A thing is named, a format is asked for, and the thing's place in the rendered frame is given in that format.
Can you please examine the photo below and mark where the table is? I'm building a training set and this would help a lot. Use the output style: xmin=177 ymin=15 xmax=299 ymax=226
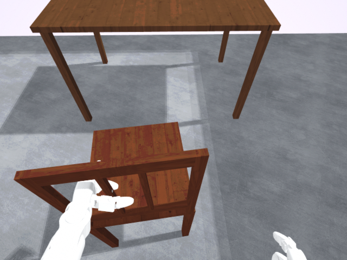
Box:
xmin=30 ymin=0 xmax=281 ymax=121

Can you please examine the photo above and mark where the right robot hand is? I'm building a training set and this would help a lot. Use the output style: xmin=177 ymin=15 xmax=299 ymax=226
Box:
xmin=272 ymin=231 xmax=307 ymax=260

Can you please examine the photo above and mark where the chair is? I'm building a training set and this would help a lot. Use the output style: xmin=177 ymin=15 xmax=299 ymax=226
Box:
xmin=14 ymin=122 xmax=209 ymax=248

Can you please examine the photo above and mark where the left robot hand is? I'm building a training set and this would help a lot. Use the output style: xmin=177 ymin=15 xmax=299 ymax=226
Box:
xmin=72 ymin=160 xmax=134 ymax=212

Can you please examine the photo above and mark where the robot left forearm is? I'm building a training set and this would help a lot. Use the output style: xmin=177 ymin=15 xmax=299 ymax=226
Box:
xmin=41 ymin=200 xmax=92 ymax=260

